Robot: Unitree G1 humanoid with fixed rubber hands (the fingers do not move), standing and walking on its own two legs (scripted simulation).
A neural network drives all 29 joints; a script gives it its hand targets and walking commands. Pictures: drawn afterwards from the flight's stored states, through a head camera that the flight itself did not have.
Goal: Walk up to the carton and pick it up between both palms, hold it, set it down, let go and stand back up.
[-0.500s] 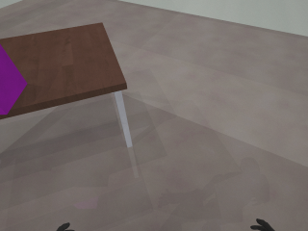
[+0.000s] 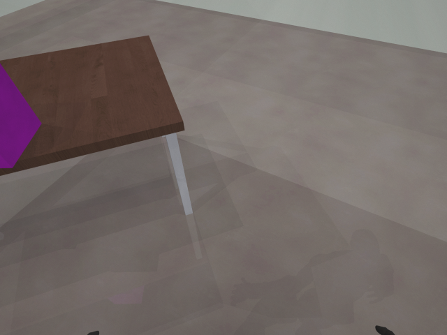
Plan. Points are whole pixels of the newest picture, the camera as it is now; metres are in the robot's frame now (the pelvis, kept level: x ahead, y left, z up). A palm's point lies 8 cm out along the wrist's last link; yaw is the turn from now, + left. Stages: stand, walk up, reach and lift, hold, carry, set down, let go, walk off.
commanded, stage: stand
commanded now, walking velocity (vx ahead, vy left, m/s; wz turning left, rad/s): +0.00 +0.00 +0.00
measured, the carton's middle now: out of the picture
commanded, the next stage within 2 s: walk up in 0.68 s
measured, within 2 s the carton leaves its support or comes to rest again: neither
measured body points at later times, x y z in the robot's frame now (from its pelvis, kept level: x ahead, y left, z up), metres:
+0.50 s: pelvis +0.00 +0.00 +0.00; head +0.01 -0.01 +0.45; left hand +0.09 +0.30 -0.13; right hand +0.11 -0.30 -0.13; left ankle +0.00 +0.12 -0.75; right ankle +0.00 -0.12 -0.75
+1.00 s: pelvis +0.01 +0.01 -0.01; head +0.03 +0.00 +0.44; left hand +0.08 +0.34 -0.11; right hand +0.12 -0.30 -0.13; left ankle +0.00 +0.13 -0.71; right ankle +0.00 -0.12 -0.75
